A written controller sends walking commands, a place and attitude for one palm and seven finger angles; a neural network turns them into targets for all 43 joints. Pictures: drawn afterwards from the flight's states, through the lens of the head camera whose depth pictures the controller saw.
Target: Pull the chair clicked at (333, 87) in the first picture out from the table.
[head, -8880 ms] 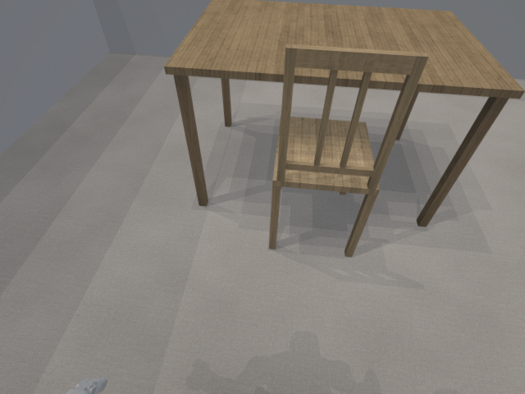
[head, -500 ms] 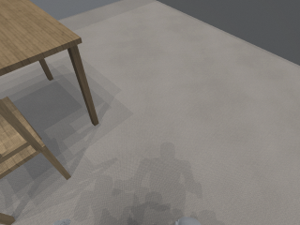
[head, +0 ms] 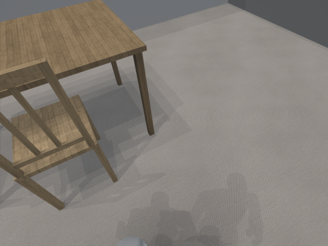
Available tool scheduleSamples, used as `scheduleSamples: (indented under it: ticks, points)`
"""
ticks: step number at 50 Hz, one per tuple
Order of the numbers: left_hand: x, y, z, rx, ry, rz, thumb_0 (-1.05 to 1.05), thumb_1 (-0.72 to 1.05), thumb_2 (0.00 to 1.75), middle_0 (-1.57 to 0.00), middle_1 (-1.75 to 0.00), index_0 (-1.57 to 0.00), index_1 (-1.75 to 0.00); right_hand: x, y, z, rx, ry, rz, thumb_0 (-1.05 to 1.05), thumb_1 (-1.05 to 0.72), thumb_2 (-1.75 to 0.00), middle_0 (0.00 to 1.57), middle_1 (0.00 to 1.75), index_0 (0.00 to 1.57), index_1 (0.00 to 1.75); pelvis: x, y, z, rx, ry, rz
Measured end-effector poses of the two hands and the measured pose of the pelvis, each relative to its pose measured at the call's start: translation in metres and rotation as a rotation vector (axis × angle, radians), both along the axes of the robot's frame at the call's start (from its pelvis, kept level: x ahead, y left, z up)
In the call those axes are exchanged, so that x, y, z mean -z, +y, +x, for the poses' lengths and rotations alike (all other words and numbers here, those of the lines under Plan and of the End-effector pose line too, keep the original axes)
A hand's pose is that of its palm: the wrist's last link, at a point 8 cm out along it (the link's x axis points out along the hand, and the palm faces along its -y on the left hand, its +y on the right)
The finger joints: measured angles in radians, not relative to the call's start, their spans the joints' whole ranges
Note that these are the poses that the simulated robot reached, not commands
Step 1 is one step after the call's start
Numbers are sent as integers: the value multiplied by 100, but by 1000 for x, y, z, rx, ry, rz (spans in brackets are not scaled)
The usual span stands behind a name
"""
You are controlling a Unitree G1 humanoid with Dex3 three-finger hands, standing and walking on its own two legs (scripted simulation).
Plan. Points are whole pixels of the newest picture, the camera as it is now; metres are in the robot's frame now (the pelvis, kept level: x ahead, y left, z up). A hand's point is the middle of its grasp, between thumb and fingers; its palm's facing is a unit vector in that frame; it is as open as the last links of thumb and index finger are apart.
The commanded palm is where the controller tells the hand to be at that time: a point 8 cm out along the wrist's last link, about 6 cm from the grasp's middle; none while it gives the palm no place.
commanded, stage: turn to face it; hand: left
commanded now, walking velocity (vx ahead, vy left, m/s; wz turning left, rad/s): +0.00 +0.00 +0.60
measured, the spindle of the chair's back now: (13, 130) +0.51 +0.59 -0.08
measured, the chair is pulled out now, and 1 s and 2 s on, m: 0.00 0.00 0.00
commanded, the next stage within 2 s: take the last steps up to it in 0.86 s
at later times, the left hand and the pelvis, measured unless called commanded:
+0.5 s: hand out of the picture +0.04 +0.28 -0.16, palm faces +0.31 -0.92 -0.25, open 7.4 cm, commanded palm none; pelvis +0.00 +0.05 +0.00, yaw +17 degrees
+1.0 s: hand out of the picture -0.06 +0.19 -0.15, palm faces +0.51 -0.82 -0.26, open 7.4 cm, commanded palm none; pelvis +0.00 +0.00 +0.00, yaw +30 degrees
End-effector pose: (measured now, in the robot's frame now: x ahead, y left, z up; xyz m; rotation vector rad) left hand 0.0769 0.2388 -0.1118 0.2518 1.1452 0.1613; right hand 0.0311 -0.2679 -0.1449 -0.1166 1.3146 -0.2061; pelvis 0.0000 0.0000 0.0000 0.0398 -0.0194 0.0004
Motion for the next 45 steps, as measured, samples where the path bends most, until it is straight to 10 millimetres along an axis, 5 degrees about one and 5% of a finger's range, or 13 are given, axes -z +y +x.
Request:
scheduleSamples:
  ticks: [11,15,21,27,34,45]
  points:
    - [50,67,-94,-240,177,-48,1,90,89,-20,-30,-20,-30,-14,62,107,-258,-168,-80,1,-91,-90,20,30,20,30,22,44,0,-136,14,-38]
    - [43,82,-97,-281,171,-46,1,91,89,-20,-30,-20,-30,-28,83,118,-306,-198,-88,0,-91,-90,20,30,20,30,12,52,0,-174,9,-61]
    - [24,91,-74,-309,43,-42,1,91,90,-20,-30,-20,-30,-32,99,117,-359,-169,-62,0,-90,-90,20,30,20,30,1,55,-1,-246,2,-71]
    - [11,84,-53,-328,-44,-18,1,91,90,-20,-30,-20,-30,-20,95,107,-379,-122,-25,0,-90,-90,21,30,20,30,1,44,-1,-310,2,-61]
    - [1,54,-47,-354,-117,32,1,91,89,-20,-30,-20,-30,9,65,100,-392,-58,18,0,-90,-90,21,30,20,30,12,14,3,-379,9,-32]
    - [-4,0,-124,-507,8,4,1,90,89,-20,-30,-20,-30,5,45,114,-482,2,20,1,-91,-90,20,30,20,30,-2,-4,2,-492,-4,1]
